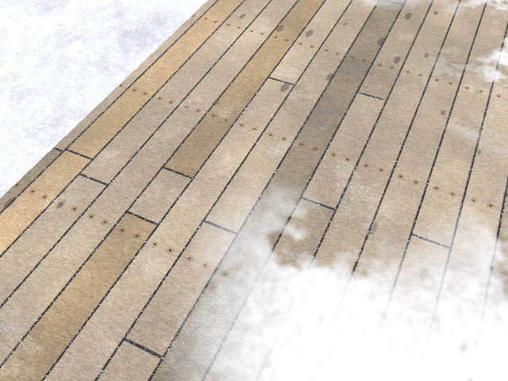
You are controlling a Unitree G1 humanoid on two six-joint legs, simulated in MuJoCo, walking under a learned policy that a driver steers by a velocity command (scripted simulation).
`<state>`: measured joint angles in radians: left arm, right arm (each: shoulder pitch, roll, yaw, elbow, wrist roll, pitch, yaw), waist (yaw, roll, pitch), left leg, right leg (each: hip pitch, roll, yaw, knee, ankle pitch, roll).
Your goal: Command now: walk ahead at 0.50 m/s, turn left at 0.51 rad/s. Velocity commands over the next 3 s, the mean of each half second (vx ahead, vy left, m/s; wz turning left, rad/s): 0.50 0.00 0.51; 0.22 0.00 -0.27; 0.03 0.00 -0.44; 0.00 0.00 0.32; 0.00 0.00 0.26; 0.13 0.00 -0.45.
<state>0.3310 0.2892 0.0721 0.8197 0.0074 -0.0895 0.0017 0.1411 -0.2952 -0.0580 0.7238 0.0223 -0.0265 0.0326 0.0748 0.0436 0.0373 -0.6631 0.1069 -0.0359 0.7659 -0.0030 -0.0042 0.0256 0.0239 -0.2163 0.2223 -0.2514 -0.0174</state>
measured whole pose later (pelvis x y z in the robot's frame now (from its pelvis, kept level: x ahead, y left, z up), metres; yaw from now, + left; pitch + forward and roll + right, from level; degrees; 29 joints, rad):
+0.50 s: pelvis +0.28 +0.06 +0.00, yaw +16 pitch +1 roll +0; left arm 0.07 0.30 0.04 0.69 0.00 -0.10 -0.01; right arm 0.32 -0.29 -0.06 0.73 0.01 -0.05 0.00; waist -0.07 -0.04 0.04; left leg -0.12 -0.11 -0.11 0.33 -0.23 0.09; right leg -0.64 -0.09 0.08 0.64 0.05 0.06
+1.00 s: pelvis +0.47 +0.06 -0.01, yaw +4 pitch +2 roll +1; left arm 0.21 0.31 0.07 0.70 -0.01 0.02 0.01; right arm 0.13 -0.30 -0.04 0.69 -0.01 0.00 -0.04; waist 0.04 0.00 0.05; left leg -0.52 -0.01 -0.13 0.78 -0.31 -0.09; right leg -0.37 0.11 0.14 0.45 -0.12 -0.04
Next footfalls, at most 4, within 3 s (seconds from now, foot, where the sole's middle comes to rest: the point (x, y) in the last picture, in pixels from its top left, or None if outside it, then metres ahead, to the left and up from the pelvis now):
0.16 left None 0.25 0.13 -0.78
0.64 right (286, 345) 0.58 -0.01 -0.78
1.10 left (205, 343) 0.57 0.21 -0.78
1.50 right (303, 371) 0.51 -0.05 -0.78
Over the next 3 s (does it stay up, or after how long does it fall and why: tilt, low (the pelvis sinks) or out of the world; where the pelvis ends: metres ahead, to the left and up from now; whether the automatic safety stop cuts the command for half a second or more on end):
stays up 0.56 0.03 -0.02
